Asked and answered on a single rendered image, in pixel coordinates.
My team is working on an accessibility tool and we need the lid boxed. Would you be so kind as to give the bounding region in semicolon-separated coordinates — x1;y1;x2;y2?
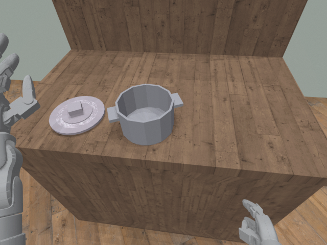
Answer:
49;96;105;135

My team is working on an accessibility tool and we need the robot left hand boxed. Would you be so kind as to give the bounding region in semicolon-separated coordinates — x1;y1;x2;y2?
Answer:
0;33;40;134

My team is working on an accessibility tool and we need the robot right hand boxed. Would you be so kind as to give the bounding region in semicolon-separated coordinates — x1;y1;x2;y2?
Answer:
239;199;279;245

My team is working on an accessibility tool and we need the table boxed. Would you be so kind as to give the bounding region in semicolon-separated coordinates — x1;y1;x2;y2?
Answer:
10;0;327;243

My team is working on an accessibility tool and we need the pot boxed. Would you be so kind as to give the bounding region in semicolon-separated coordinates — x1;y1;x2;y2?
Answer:
107;84;183;145

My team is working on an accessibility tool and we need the knob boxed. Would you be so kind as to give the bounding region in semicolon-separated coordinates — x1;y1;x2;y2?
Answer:
67;101;83;116

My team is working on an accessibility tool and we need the left robot forearm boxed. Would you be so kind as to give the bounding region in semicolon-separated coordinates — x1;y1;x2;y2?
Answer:
0;132;26;245

